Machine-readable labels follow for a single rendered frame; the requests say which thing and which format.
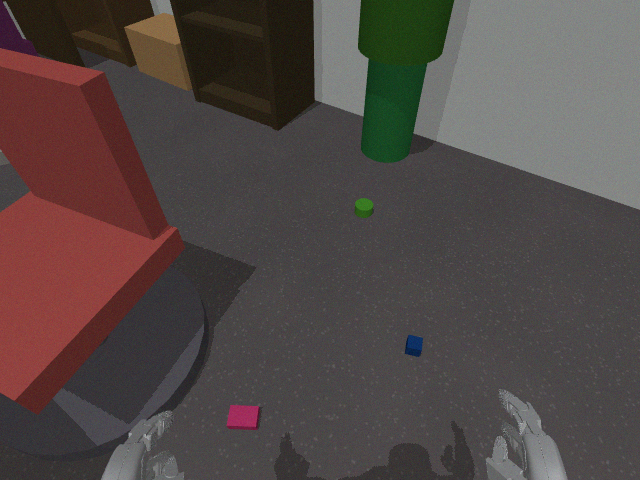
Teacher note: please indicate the left robot hand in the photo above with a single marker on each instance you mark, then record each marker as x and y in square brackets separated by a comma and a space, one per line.
[129, 460]

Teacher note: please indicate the potted plant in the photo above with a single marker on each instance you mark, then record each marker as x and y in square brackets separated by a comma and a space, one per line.
[399, 37]

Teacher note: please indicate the right robot hand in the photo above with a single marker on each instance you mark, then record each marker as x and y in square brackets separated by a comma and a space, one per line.
[536, 452]

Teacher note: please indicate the bookshelf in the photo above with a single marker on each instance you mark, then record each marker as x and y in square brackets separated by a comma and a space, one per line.
[98, 25]
[253, 58]

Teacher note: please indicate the office chair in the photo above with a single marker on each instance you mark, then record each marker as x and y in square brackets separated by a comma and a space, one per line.
[97, 330]
[11, 39]

